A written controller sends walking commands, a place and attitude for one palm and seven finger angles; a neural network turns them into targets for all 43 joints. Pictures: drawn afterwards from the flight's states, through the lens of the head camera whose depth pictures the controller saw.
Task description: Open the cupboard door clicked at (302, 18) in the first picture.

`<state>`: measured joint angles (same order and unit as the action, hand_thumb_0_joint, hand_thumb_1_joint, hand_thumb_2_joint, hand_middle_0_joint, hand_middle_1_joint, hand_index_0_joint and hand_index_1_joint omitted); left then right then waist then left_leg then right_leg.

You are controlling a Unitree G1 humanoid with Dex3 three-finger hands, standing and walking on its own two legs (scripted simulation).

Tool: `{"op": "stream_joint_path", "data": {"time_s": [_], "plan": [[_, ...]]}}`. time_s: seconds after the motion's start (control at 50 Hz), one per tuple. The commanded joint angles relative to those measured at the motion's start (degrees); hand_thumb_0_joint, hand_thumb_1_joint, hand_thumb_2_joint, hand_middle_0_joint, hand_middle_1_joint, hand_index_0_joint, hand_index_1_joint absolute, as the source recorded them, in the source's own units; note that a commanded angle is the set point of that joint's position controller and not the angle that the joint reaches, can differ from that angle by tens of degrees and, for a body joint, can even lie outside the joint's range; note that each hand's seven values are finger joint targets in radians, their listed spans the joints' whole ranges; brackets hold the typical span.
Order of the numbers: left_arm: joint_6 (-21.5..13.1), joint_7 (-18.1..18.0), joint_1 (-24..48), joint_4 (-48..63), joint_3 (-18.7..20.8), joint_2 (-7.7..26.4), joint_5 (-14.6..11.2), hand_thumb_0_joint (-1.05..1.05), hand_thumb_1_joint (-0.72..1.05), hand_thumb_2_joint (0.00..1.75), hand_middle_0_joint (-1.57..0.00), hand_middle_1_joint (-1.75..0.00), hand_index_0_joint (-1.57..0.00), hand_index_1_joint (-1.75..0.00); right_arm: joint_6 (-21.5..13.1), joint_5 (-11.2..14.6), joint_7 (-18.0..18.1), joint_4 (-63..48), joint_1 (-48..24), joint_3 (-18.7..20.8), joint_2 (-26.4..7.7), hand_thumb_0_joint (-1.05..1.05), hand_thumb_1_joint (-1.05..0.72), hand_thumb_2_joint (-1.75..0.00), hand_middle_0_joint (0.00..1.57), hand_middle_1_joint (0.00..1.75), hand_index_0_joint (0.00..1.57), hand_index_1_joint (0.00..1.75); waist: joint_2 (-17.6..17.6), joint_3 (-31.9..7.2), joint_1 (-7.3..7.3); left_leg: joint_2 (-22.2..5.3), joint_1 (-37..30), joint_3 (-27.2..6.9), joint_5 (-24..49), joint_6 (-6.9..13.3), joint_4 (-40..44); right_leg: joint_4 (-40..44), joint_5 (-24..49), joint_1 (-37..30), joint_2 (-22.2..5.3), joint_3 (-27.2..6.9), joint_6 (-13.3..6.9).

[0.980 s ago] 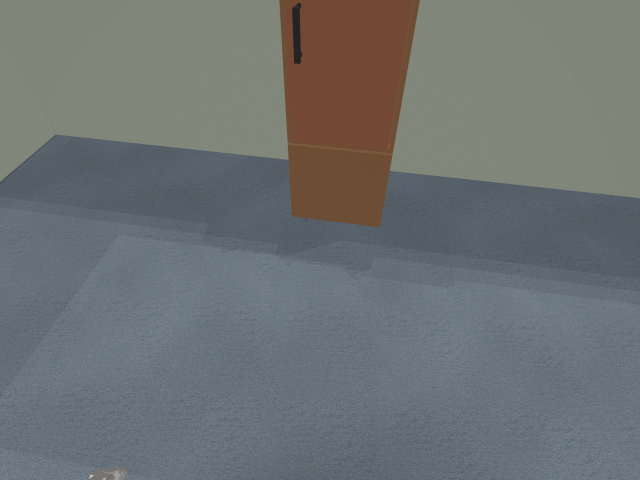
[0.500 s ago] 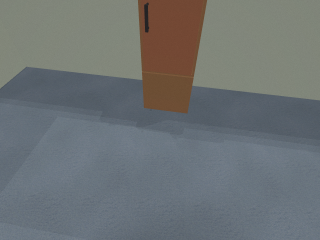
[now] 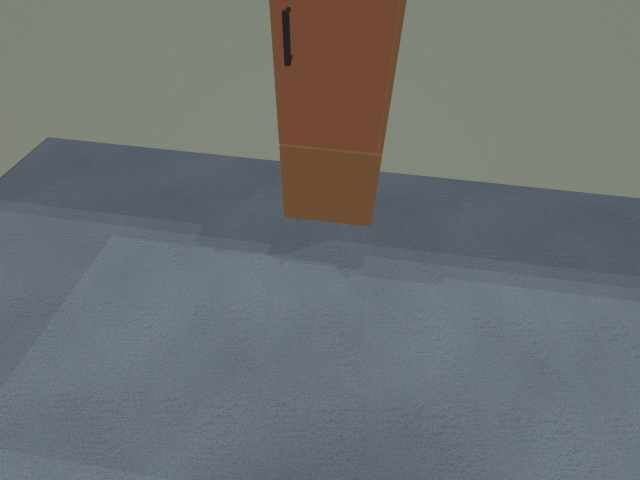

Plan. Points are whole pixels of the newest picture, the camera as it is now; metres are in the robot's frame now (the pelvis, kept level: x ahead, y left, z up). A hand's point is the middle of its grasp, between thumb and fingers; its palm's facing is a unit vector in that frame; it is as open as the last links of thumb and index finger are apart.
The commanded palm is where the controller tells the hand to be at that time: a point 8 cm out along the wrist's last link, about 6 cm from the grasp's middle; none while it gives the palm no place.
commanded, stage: look at it before walking up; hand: left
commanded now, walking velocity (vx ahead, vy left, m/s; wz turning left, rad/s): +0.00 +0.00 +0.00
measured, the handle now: (288, 37) +1.31 +0.17 +0.04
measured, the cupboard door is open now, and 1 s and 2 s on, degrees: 0 0 0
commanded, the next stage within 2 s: walk to a spot facing it in 0.46 s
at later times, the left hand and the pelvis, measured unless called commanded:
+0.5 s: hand out of the picture +0.08 +0.25 -0.16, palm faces -0.03 -0.94 -0.33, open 7.4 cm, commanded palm none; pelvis +0.01 +0.00 +0.00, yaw +0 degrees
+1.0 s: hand out of the picture +0.05 +0.21 -0.19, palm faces +0.03 -0.99 -0.14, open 7.4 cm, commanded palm none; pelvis +0.10 +0.03 -0.01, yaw +1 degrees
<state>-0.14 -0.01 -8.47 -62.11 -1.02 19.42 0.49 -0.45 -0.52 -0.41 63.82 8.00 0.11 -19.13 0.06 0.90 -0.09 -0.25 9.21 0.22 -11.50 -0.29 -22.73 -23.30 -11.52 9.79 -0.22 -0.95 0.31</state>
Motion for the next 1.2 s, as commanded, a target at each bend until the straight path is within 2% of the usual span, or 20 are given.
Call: {"op": "stream_joint_path", "data": {"time_s": [0.0,0.3,0.54,0.58,0.62,0.66,0.72,0.76,0.8,0.82,0.84,0.86,0.88,0.9,0.92,0.98,1.04,1.08,1.16,1.18], "plan": [[-1.3,-0.6,1.9,3.6,2.8,11.6,0.3,0.0,0.9,0.9,-0.2,-0.3,-0.2,-0.3,-1.5,0.0,0.8,-3.6,-3.0,2.1,-11.9,0.0,-0.9,-0.9,0.2,0.3,0.2,0.3,0.4,-1.0,0.23,-6.4,0.3,-5.9,1.9,2.0,5.0,5.2,0.0,1.4,-6.3,-6.0,-2.1],[-1.6,-0.7,1.8,3.4,2.8,11.7,0.2,0.0,0.9,0.9,-0.2,-0.3,-0.2,-0.3,-1.7,0.2,1.0,-3.6,-3.5,2.0,-11.9,0.0,-0.9,-0.9,0.2,0.3,0.2,0.3,0.2,-3.8,0.07,-6.9,-2.3,-5.5,8.6,1.9,4.1,4.1,8.7,-1.4,-6.6,-5.3,-2.1],[-1.5,-0.6,1.9,3.2,2.7,11.8,0.3,0.0,0.9,0.9,-0.2,-0.3,-0.2,-0.3,-1.6,0.1,1.0,-3.6,-4.0,2.0,-12.0,0.0,-0.9,-0.9,0.2,0.3,0.2,0.3,0.2,-2.7,0.23,-6.9,-2.5,-5.6,7.1,1.9,5.3,5.1,6.8,-1.2,-6.5,-5.4,-1.9],[-0.2,-0.9,-2.5,1.3,1.2,4.4,0.3,0.0,0.9,0.9,-0.2,-0.3,-0.2,-0.3,-0.5,-0.4,0.6,-2.0,-0.2,0.2,-4.6,0.0,-0.9,-0.9,0.2,0.3,0.2,0.3,0.3,-2.7,0.31,-6.0,-1.7,-4.3,-1.9,1.0,4.5,4.8,-4.3,-0.6,-6.1,-4.9,-0.8],[0.3,-0.4,-4.8,1.1,1.6,4.7,0.8,0.0,0.9,0.9,-0.2,-0.3,-0.2,-0.3,0.1,-0.7,0.4,-1.9,1.4,0.6,-4.3,0.0,-0.9,-0.9,0.2,0.3,0.2,0.3,1.2,1.3,0.66,-5.0,2.6,-4.5,-15.1,1.6,3.9,5.3,-16.8,2.4,-5.6,-6.0,-1.5],[0.4,0.1,-6.8,1.6,2.2,5.1,1.0,0.0,0.9,0.9,-0.2,-0.3,-0.2,-0.3,0.2,-0.9,0.3,-2.7,2.3,0.8,-3.9,0.0,-0.9,-0.9,0.2,0.3,0.2,0.3,3.1,5.3,1.13,-3.6,8.1,-4.2,-20.3,2.0,1.2,6.2,-23.2,3.9,-6.1,-8.4,-2.7],[-0.4,0.0,-11.7,1.7,3.5,6.2,0.8,0.0,0.9,0.9,-0.2,-0.3,-0.2,-0.3,-0.6,-0.8,0.3,-4.3,3.7,0.9,-1.6,0.0,-0.9,-0.9,0.2,0.3,0.2,0.3,9.2,5.2,2.07,-0.8,14.5,0.8,-14.2,1.5,-10.8,9.4,-24.7,-1.6,-11.7,-15.2,-6.8],[-1.3,-0.4,-13.7,1.8,4.3,6.3,0.7,0.0,0.9,0.9,-0.2,-0.3,-0.2,-0.3,-1.2,-0.6,0.2,-5.3,3.6,1.2,-0.7,0.0,-0.9,-0.9,0.2,0.3,0.2,0.3,9.7,5.0,2.02,-1.9,16.9,2.2,-13.7,1.3,-15.5,10.2,-18.5,-3.6,-16.0,-18.5,-10.0],[-1.8,-0.5,-12.6,2.2,4.5,5.1,0.8,0.0,0.9,0.9,-0.2,-0.3,-0.2,-0.3,-2.0,-0.3,0.1,-5.0,6.4,1.5,0.5,0.0,-0.9,-0.9,0.2,0.3,0.2,0.3,6.7,5.1,0.13,-2.9,11.0,3.3,-12.7,1.6,-10.2,6.1,-10.9,-0.2,-15.3,-13.6,-9.9],[-1.7,-0.4,-11.0,2.5,4.5,3.6,0.7,0.0,0.9,0.9,-0.2,-0.3,-0.2,-0.3,-2.4,-0.3,0.2,-3.6,10.6,1.6,1.4,0.0,-0.9,-0.9,0.2,0.3,0.2,0.3,4.4,4.8,-1.97,-2.8,2.6,3.5,-9.8,2.0,-4.3,1.3,-8.9,5.4,-12.2,-8.6,-8.0],[-1.5,-0.1,-9.6,3.3,4.0,1.0,0.5,0.0,0.9,0.9,-0.2,-0.3,-0.2,-0.3,-2.7,-0.5,0.4,-1.4,17.2,2.1,-0.5,0.0,-0.9,-0.9,0.2,0.3,0.2,0.3,-3.8,4.7,-4.34,-6.5,-6.2,-4.4,-9.3,4.2,1.5,-9.9,-8.8,13.3,-5.5,-1.6,-4.8],[-1.5,0.0,-6.5,5.2,3.3,-2.9,0.6,0.0,0.9,0.9,-0.2,-0.3,-0.2,-0.3,-3.0,-1.2,0.8,1.3,25.1,3.6,-4.9,0.0,-0.9,-0.9,0.2,0.3,0.2,0.3,-19.2,6.0,-6.88,-18.4,-12.2,-21.7,-9.5,9.0,10.2,-28.2,-16.0,25.5,0.9,7.6,-1.3],[-2.1,-0.5,-1.7,7.4,3.3,-2.1,1.1,0.0,0.9,0.9,-0.2,-0.3,-0.2,-0.3,-3.1,-1.0,1.7,2.6,28.9,3.1,-3.1,0.0,-0.9,-0.9,0.2,0.3,0.2,0.3,-15.1,10.2,-7.57,-22.3,-13.0,-28.0,-0.7,11.6,12.3,-37.3,-19.8,33.3,-0.7,2.9,-1.6],[-2.6,-0.2,-0.6,7.4,3.6,-1.8,1.0,0.0,0.9,0.9,-0.2,-0.3,-0.2,-0.3,-3.3,-0.5,2.1,2.5,28.3,2.5,-0.8,0.0,-0.9,-0.9,0.2,0.3,0.2,0.3,-5.7,11.2,-6.22,-23.3,-13.7,-26.3,7.4,14.0,10.1,-40.9,-16.4,35.9,-3.8,1.0,-2.1],[-2.7,0.2,-1.8,6.3,3.7,-3.5,1.0,0.0,0.9,0.9,-0.2,-0.3,-0.2,-0.3,-3.7,-0.6,2.3,1.7,26.4,2.3,0.5,0.0,-0.9,-0.9,0.2,0.3,0.2,0.3,-3.3,10.3,-4.94,-22.0,-13.3,-21.7,12.1,13.8,9.6,-42.7,-13.7,35.3,-5.2,0.9,-1.7],[-1.8,1.1,-4.5,4.7,3.7,-6.1,1.0,0.0,0.9,0.9,-0.2,-0.3,-0.2,-0.3,-5.0,-0.3,2.8,1.5,23.9,1.7,3.4,0.0,-0.9,-0.9,0.2,0.3,0.2,0.3,-6.5,8.0,-1.91,-16.2,-10.4,-10.8,15.5,11.2,11.2,-41.9,-6.7,31.4,-6.4,2.8,-0.3],[-1.2,1.5,-2.8,5.5,3.8,-7.5,1.0,0.0,0.9,0.9,-0.2,-0.3,-0.2,-0.3,-5.6,0.0,3.1,2.7,25.2,1.6,5.2,0.0,-0.9,-0.9,0.2,0.3,0.2,0.3,-5.7,8.2,-1.24,-13.8,-10.4,-6.3,17.7,10.0,12.7,-38.8,-1.4,33.0,-6.4,4.8,0.1],[-1.3,1.7,0.7,6.9,3.7,-8.2,0.8,0.0,0.9,0.9,-0.2,-0.3,-0.2,-0.3,-5.6,-0.1,3.2,3.3,25.8,1.7,5.8,0.0,-0.9,-0.9,0.2,0.3,0.2,0.3,-6.4,9.1,-1.74,-12.5,-10.3,-3.3,18.7,9.5,13.2,-30.6,0.7,31.9,-6.1,6.7,0.0],[-1.8,1.7,6.0,8.3,3.7,-8.8,0.4,0.0,0.9,0.9,-0.2,-0.3,-0.2,-0.3,-5.2,-0.5,3.2,4.9,27.6,2.0,5.7,0.0,-0.9,-0.9,0.2,0.3,0.2,0.3,-7.5,9.3,-2.98,-12.6,-9.1,-0.2,26.7,8.9,12.5,-17.4,3.2,22.6,-3.2,9.2,-1.9],[-1.9,1.6,4.7,8.2,3.9,-8.3,0.3,0.0,0.9,0.9,-0.2,-0.3,-0.2,-0.3,-5.1,-0.5,3.2,5.0,26.6,2.3,4.9,0.0,-0.9,-0.9,0.2,0.3,0.2,0.3,-7.6,8.8,-1.67,-13.7,-9.2,0.4,30.9,9.0,10.9,-16.5,2.8,19.9,-2.7,8.9,-2.8]]}}
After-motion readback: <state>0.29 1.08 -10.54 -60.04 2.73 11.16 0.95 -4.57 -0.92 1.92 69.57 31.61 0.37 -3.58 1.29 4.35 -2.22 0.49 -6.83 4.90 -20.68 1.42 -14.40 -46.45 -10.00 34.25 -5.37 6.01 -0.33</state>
